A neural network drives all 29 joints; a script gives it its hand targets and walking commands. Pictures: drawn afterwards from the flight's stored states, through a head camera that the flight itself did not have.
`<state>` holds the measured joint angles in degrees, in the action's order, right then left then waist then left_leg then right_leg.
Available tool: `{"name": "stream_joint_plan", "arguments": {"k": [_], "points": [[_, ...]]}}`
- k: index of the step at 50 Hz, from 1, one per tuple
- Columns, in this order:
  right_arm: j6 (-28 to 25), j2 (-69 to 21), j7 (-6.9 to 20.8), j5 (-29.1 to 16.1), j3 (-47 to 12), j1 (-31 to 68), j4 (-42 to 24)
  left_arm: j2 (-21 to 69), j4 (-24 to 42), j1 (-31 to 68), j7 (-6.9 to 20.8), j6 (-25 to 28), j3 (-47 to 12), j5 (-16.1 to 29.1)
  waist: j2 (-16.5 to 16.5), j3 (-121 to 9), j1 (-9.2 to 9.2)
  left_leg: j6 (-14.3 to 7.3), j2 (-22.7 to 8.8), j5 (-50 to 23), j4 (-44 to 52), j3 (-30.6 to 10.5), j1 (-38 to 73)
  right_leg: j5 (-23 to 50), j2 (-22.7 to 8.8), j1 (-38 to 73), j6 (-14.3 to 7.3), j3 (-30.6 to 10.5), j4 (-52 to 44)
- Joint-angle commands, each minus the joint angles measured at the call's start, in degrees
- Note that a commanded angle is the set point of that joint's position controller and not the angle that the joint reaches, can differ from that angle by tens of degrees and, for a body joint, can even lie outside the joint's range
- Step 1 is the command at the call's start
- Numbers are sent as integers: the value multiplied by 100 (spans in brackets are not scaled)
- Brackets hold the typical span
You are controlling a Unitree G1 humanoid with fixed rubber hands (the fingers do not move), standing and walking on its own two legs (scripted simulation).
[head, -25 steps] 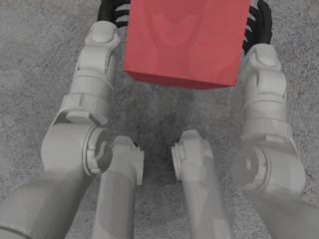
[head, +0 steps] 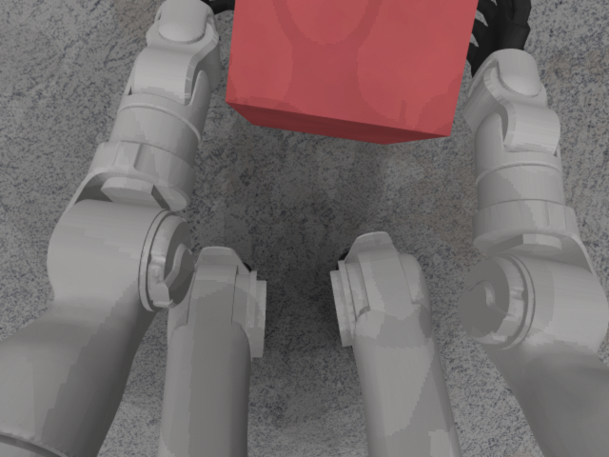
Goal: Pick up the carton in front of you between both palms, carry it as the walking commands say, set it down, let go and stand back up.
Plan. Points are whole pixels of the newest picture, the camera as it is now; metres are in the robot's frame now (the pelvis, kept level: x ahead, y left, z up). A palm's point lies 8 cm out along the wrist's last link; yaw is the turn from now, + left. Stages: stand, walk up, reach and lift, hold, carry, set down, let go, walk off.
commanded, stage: set down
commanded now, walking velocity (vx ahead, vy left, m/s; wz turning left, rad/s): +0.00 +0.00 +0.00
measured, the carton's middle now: (339, 44) +0.53 -0.07 -0.24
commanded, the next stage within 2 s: none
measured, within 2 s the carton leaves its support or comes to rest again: rests again in 0.20 s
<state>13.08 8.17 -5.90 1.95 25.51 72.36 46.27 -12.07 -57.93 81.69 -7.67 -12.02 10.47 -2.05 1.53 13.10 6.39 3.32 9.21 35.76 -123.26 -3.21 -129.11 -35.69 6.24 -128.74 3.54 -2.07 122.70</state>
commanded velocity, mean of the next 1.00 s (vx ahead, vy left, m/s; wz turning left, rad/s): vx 0.00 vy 0.00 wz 0.00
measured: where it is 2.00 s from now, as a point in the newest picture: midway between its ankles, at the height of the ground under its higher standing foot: (296, 330)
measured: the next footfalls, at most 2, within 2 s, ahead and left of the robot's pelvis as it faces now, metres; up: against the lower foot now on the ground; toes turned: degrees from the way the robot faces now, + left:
none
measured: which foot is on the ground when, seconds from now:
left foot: down 0.00-1.00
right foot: down 0.00-1.00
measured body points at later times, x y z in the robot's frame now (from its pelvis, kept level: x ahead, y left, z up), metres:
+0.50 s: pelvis -0.01 +0.01 -0.01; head +0.35 -0.01 +0.24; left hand +0.56 +0.08 -0.19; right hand +0.50 -0.22 -0.19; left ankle +0.09 +0.12 -0.35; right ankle +0.10 -0.12 -0.35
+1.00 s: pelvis -0.01 +0.01 -0.02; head +0.36 -0.01 +0.22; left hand +0.56 +0.10 -0.22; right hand +0.49 -0.24 -0.21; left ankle +0.09 +0.12 -0.35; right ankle +0.10 -0.12 -0.35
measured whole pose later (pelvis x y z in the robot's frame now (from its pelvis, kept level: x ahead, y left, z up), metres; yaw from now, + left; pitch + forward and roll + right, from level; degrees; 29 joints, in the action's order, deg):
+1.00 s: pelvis -0.01 +0.01 -0.02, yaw -2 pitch +34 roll -2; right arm 4.1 14.8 -2.6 0.9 24.4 80.6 62.9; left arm -20.2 -67.3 88.0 -4.6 -6.2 5.7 2.0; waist 0.3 25.9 6.4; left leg 0.8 5.9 35.5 -128.2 -1.3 -126.4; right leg -34.6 3.1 -125.8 2.8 -0.3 126.4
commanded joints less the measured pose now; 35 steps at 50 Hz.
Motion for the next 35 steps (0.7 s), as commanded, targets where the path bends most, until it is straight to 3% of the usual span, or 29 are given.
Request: {"name": "stream_joint_plan", "arguments": {"k": [1,14,35], "points": [[-125,-4762,1730,-507,-2507,3627,-407,5310,536,2850,1296,235,-1658,444,379,-6301,370,-299,116,-2320,700,596,2881,2927,84,3102,-39,635,-864],[-297,-4178,1702,-398,-2233,3968,-201,4712,183,3218,1331,371,-1483,550,386,-5410,427,-361,81,-1936,559,480,2723,2382,8,2637,-149,609,-690],[-146,-3020,1774,392,-1019,3166,747,3347,-706,2444,1494,172,-561,-150,355,-3480,182,-457,-54,-956,663,288,2025,1292,-87,1861,-290,439,-654]]}}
